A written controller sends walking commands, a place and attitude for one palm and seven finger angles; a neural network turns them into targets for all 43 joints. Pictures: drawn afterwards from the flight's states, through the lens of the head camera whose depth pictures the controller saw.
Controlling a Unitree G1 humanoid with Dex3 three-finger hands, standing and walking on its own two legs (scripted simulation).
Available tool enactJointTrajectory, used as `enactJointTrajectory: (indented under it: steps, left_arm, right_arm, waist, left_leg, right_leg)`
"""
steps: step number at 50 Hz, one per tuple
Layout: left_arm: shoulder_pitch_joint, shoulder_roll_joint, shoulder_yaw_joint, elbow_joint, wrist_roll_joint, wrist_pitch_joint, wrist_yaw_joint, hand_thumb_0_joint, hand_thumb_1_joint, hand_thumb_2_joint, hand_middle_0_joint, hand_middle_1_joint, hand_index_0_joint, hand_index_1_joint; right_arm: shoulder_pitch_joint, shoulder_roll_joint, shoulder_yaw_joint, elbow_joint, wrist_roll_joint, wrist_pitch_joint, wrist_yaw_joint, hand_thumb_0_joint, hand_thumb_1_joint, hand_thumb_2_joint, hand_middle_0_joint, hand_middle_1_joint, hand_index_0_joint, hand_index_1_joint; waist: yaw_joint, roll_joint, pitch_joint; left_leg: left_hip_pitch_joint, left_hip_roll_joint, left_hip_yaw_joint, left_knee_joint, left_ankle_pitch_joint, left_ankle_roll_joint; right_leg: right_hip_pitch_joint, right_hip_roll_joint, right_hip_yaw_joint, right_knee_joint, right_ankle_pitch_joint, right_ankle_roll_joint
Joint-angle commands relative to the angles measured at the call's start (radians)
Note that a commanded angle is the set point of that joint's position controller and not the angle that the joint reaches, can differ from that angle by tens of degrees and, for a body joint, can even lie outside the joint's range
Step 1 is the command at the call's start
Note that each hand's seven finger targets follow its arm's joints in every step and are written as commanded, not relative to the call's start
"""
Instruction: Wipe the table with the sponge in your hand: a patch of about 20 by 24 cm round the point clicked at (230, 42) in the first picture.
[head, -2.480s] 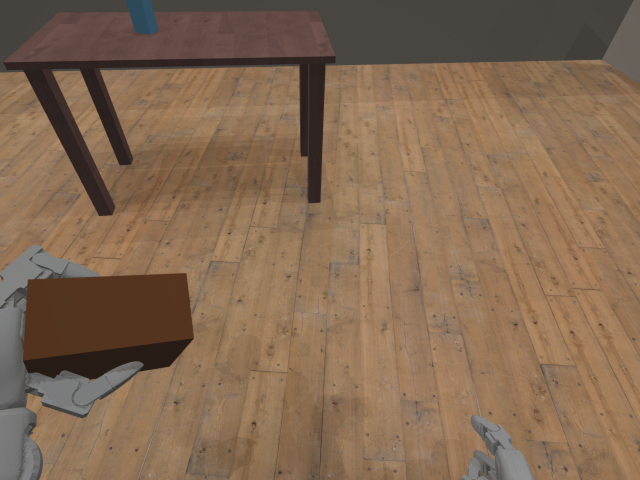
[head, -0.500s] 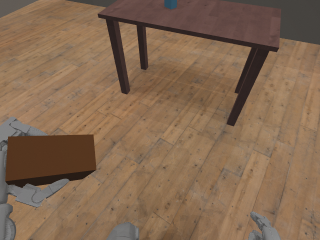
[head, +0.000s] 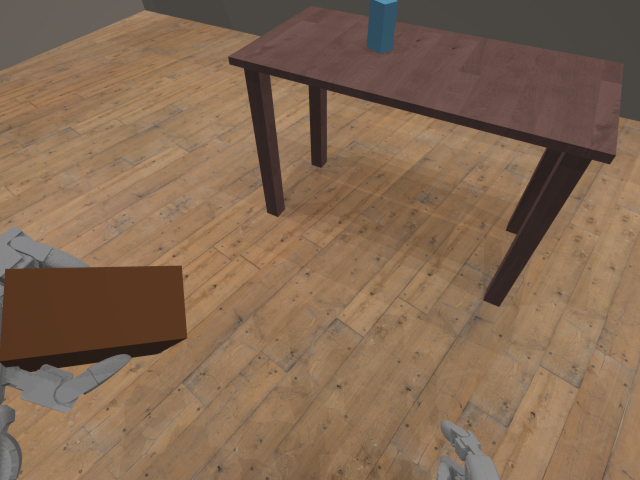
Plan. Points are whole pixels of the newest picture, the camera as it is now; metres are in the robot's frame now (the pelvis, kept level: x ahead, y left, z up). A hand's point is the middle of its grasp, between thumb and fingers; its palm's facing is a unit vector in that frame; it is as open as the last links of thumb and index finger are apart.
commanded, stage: walk to a spot facing it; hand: left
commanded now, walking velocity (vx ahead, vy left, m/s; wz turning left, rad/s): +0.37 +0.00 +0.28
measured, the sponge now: (122, 318) +0.22 +0.21 +0.17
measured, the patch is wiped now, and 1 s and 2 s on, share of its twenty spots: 0.00 0.00 0.00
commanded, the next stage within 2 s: none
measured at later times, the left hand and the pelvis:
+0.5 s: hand (120, 222) +0.33 +0.26 +0.17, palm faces +0.54 -0.74 -0.40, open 10.6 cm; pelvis +0.14 -0.01 -0.02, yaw +8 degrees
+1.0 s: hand (156, 189) +0.39 +0.24 +0.17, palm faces +0.64 -0.63 -0.43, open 10.6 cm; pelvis +0.27 -0.05 +0.00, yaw +22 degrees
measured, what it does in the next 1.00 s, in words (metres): walks ahead, turning left: right foot, then left foot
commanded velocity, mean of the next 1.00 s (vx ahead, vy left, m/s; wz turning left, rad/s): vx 0.34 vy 0.00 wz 0.42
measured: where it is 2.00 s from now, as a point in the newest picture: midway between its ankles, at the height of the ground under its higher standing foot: (350, 421)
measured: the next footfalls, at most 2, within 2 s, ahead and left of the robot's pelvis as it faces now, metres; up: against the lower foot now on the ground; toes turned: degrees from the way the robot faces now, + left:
right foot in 0.04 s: +0.10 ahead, -0.13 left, +0.00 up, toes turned -10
left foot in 0.42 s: +0.22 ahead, +0.12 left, +0.00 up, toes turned +18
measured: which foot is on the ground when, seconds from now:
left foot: down 0.00-0.04, up 0.06-0.40, down 0.42-0.74, up 0.76-1.00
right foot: up 0.00-0.02, down 0.04-0.42, up 0.44-0.72, down 0.74-1.00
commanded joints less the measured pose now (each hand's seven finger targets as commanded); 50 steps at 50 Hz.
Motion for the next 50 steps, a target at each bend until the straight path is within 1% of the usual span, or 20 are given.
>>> enactJointTrajectory:
  steps: [1, 2, 3, 6, 9, 15, 19, 20, 21, 22, 23, 29, 35, 36, 37, 38, 39, 42, 45, 50]
  left_arm:
    - [-0.175, 0.145, 0.068, -0.115, 0.016, -0.010, 0.017, 0.000, 0.100, 1.300, -1.200, -1.600, -1.200, -1.600]
    - [-0.198, 0.209, 0.105, -0.141, 0.009, -0.004, 0.025, 0.000, 0.100, 1.300, -1.200, -1.600, -1.200, -1.600]
    - [-0.237, 0.217, 0.116, -0.159, -0.004, -0.012, 0.028, 0.000, 0.100, 1.300, -1.200, -1.600, -1.200, -1.600]
    - [-0.172, 0.209, 0.131, -0.214, -0.005, -0.043, 0.013, 0.000, 0.100, 1.300, -1.200, -1.600, -1.200, -1.600]
    - [-0.095, 0.194, 0.144, -0.225, -0.003, -0.058, 0.022, 0.000, 0.100, 1.300, -1.200, -1.600, -1.200, -1.600]
    - [-0.004, 0.173, 0.162, -0.244, -0.015, -0.053, 0.056, 0.000, 0.100, 1.300, -1.200, -1.600, -1.200, -1.600]
    - [-0.081, 0.166, 0.126, -0.275, -0.009, -0.054, 0.065, 0.000, 0.100, 1.300, -1.200, -1.600, -1.200, -1.600]
    - [-0.109, 0.166, 0.124, -0.298, -0.004, -0.070, 0.066, 0.000, 0.100, 1.300, -1.200, -1.600, -1.200, -1.600]
    - [-0.103, 0.141, 0.102, -0.297, -0.014, -0.076, 0.062, 0.000, 0.100, 1.300, -1.200, -1.600, -1.200, -1.600]
    - [-0.147, 0.180, 0.112, -0.265, 0.000, -0.085, 0.054, 0.000, 0.100, 1.300, -1.200, -1.600, -1.200, -1.600]
    - [-0.148, 0.236, 0.156, -0.254, 0.005, -0.079, 0.039, 0.000, 0.100, 1.300, -1.200, -1.600, -1.200, -1.600]
    - [0.009, 0.148, 0.139, -0.346, -0.018, -0.078, 0.018, 0.000, 0.100, 1.300, -1.200, -1.600, -1.200, -1.600]
    - [-0.097, 0.112, 0.095, -0.114, -0.012, -0.033, 0.009, 0.000, 0.100, 1.300, -1.200, -1.600, -1.200, -1.600]
    - [-0.126, 0.118, 0.083, -0.100, -0.004, -0.018, 0.010, 0.000, 0.100, 1.300, -1.200, -1.600, -1.200, -1.600]
    - [-0.163, 0.153, 0.088, -0.092, 0.005, -0.007, 0.013, 0.000, 0.100, 1.300, -1.200, -1.600, -1.200, -1.600]
    - [-0.161, 0.219, 0.135, -0.084, -0.003, 0.002, 0.020, 0.000, 0.100, 1.300, -1.200, -1.600, -1.200, -1.600]
    - [-0.200, 0.205, 0.123, -0.088, -0.008, -0.001, 0.022, 0.000, 0.100, 1.300, -1.200, -1.600, -1.200, -1.600]
    - [-0.186, 0.182, 0.098, -0.180, -0.007, -0.033, 0.004, 0.000, 0.100, 1.300, -1.200, -1.600, -1.200, -1.600]
    - [-0.150, 0.187, 0.113, -0.239, 0.002, -0.043, 0.020, 0.000, 0.100, 1.300, -1.200, -1.600, -1.200, -1.600]
    - [-0.017, 0.200, 0.178, -0.322, -0.015, -0.038, 0.055, 0.000, 0.100, 1.300, -1.200, -1.600, -1.200, -1.600]
  right_arm:
    - [-0.104, -0.158, -0.077, -0.135, 0.007, -0.025, -0.025, 0.000, -0.900, -0.900, 0.200, 0.300, 0.200, 0.300]
    - [-0.153, -0.152, -0.068, -0.160, 0.006, -0.025, -0.024, 0.000, -0.900, -0.900, 0.200, 0.300, 0.200, 0.300]
    - [-0.164, -0.194, -0.084, -0.148, -0.001, -0.038, -0.018, 0.000, -0.900, -0.900, 0.200, 0.300, 0.200, 0.300]
    - [-0.169, -0.190, -0.080, -0.121, 0.008, -0.005, -0.008, 0.000, -0.900, -0.900, 0.200, 0.300, 0.200, 0.300]
    - [-0.155, -0.194, -0.089, -0.138, 0.004, 0.013, -0.007, 0.000, -0.900, -0.900, 0.200, 0.300, 0.200, 0.300]
    - [-0.116, -0.178, -0.103, -0.206, 0.002, 0.013, -0.005, 0.000, -0.900, -0.900, 0.200, 0.300, 0.200, 0.300]
    - [-0.067, -0.197, -0.122, -0.207, 0.002, 0.008, -0.022, 0.000, -0.900, -0.900, 0.200, 0.300, 0.200, 0.300]
    - [-0.063, -0.214, -0.128, -0.213, 0.003, 0.006, -0.025, 0.000, -0.900, -0.900, 0.200, 0.300, 0.200, 0.300]
    - [-0.076, -0.239, -0.130, -0.212, 0.003, -0.002, -0.016, 0.000, -0.900, -0.900, 0.200, 0.300, 0.200, 0.300]
    - [-0.086, -0.231, -0.116, -0.213, 0.009, -0.011, 0.003, 0.000, -0.900, -0.900, 0.200, 0.300, 0.200, 0.300]
    - [-0.116, -0.231, -0.120, -0.192, 0.007, -0.014, 0.003, 0.000, -0.900, -0.900, 0.200, 0.300, 0.200, 0.300]
    - [-0.109, -0.195, -0.106, -0.167, 0.014, -0.050, 0.010, 0.000, -0.900, -0.900, 0.200, 0.300, 0.200, 0.300]
    - [-0.110, -0.198, -0.093, -0.141, 0.011, -0.039, -0.024, 0.000, -0.900, -0.900, 0.200, 0.300, 0.200, 0.300]
    - [-0.107, -0.185, -0.087, -0.144, 0.014, -0.033, -0.028, 0.000, -0.900, -0.900, 0.200, 0.300, 0.200, 0.300]
    - [-0.115, -0.165, -0.083, -0.150, 0.016, -0.024, -0.027, 0.000, -0.900, -0.900, 0.200, 0.300, 0.200, 0.300]
    - [-0.159, -0.172, -0.077, -0.166, 0.007, -0.028, -0.026, 0.000, -0.900, -0.900, 0.200, 0.300, 0.200, 0.300]
    - [-0.157, -0.194, -0.082, -0.149, -0.007, -0.037, -0.020, 0.000, -0.900, -0.900, 0.200, 0.300, 0.200, 0.300]
    - [-0.188, -0.194, -0.074, -0.132, 0.002, -0.012, -0.010, 0.000, -0.900, -0.900, 0.200, 0.300, 0.200, 0.300]
    - [-0.169, -0.195, -0.088, -0.146, -0.003, 0.002, -0.006, 0.000, -0.900, -0.900, 0.200, 0.300, 0.200, 0.300]
    - [-0.135, -0.173, -0.105, -0.222, -0.005, 0.011, -0.002, 0.000, -0.900, -0.900, 0.200, 0.300, 0.200, 0.300]
  waist:
    - [-0.016, -0.158, -0.123]
    - [0.007, -0.384, -0.099]
    - [-0.002, -0.330, -0.098]
    - [-0.023, -0.162, -0.059]
    - [-0.032, -0.149, -0.054]
    - [0.006, -0.204, -0.104]
    - [-0.052, -0.104, -0.183]
    - [-0.070, 0.060, -0.229]
    - [-0.061, 0.296, -0.228]
    - [-0.054, 0.239, -0.190]
    - [-0.049, 0.191, -0.177]
    - [-0.022, 0.209, -0.140]
    - [-0.018, 0.090, -0.092]
    - [-0.018, -0.005, -0.092]
    - [-0.010, -0.256, -0.076]
    - [0.018, -0.420, -0.050]
    - [-0.004, -0.355, -0.048]
    - [-0.016, -0.197, -0.007]
    - [-0.026, -0.171, -0.033]
    - [0.013, -0.208, -0.102]
  left_leg:
    - [-0.257, 0.005, 0.028, 0.314, -0.203, 0.088]
    - [-0.508, -0.106, 0.019, 0.612, -0.332, 0.044]
    - [-0.513, -0.068, -0.104, 0.736, -0.249, 0.032]
    - [-0.518, -0.007, -0.112, 0.793, -0.110, 0.000]
    - [-0.444, 0.013, -0.062, 0.591, -0.066, -0.002]
    - [-0.295, -0.047, 0.112, 0.176, -0.041, 0.018]
    - [0.074, -0.119, 0.161, -0.037, 0.084, 0.043]
    - [0.254, -0.029, 0.001, -0.066, 0.103, 0.099]
    - [0.363, 0.236, -0.451, -0.131, 0.343, 0.230]
    - [0.300, 0.328, -0.638, -0.189, 0.344, 0.310]
    - [0.256, 0.344, -0.638, -0.206, 0.208, 0.322]
    - [-0.014, 0.163, -0.221, -0.240, 0.044, 0.213]
    - [-0.170, 0.103, -0.114, -0.092, -0.251, 0.140]
    - [-0.219, 0.047, -0.074, 0.063, -0.284, 0.112]
    - [-0.396, -0.049, 0.008, 0.359, -0.325, 0.069]
    - [-0.550, -0.109, -0.028, 0.650, -0.342, 0.037]
    - [-0.564, -0.068, -0.117, 0.765, -0.238, 0.027]
    - [-0.560, -0.017, -0.102, 0.852, -0.127, -0.011]
    - [-0.462, -0.001, -0.044, 0.643, -0.093, -0.011]
    - [-0.303, -0.039, 0.119, 0.243, -0.087, 0.002]
  right_leg:
    - [0.342, -0.138, 0.233, -0.329, -0.106, -0.094]
    - [0.433, -0.362, 0.623, -0.433, -0.043, -0.214]
    - [0.372, -0.405, 0.678, -0.474, -0.116, -0.228]
    - [0.323, -0.340, 0.377, -0.419, 0.064, -0.216]
    - [0.296, -0.300, 0.176, -0.390, 0.279, -0.197]
    - [0.384, -0.266, 0.088, -0.309, 0.464, -0.195]
    - [0.247, -0.196, -0.011, 0.032, 0.514, -0.118]
    - [0.091, -0.146, -0.040, 0.252, 0.394, -0.071]
    - [-0.153, 0.005, -0.009, 0.509, -0.149, -0.024]
    - [-0.252, 0.023, 0.111, 0.625, -0.298, -0.039]
    - [-0.305, -0.029, 0.172, 0.673, -0.254, -0.031]
    - [-0.109, -0.041, 0.070, 0.315, -0.052, -0.011]
    - [0.216, 0.038, -0.042, -0.107, 0.003, 0.010]
    - [0.269, 0.002, 0.028, -0.201, -0.065, -0.014]
    - [0.331, -0.198, 0.327, -0.361, -0.239, -0.093]
    - [0.360, -0.406, 0.659, -0.474, -0.176, -0.210]
    - [0.333, -0.429, 0.674, -0.487, -0.179, -0.225]
    - [0.316, -0.355, 0.325, -0.410, 0.158, -0.182]
    - [0.322, -0.316, 0.108, -0.355, 0.435, -0.163]
    - [0.372, -0.303, 0.003, -0.267, 0.621, -0.168]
